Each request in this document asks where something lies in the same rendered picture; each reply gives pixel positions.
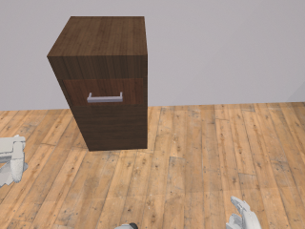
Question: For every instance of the handle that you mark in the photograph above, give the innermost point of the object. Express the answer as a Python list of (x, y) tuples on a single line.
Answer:
[(96, 99)]

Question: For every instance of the right robot hand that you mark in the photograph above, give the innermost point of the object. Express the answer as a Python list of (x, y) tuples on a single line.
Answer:
[(248, 219)]

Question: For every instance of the cabinet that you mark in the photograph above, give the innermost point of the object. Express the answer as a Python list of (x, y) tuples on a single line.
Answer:
[(105, 47)]

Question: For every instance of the left robot hand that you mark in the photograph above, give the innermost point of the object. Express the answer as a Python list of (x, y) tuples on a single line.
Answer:
[(12, 153)]

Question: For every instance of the drawer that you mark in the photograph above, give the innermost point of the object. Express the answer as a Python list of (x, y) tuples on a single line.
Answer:
[(79, 90)]

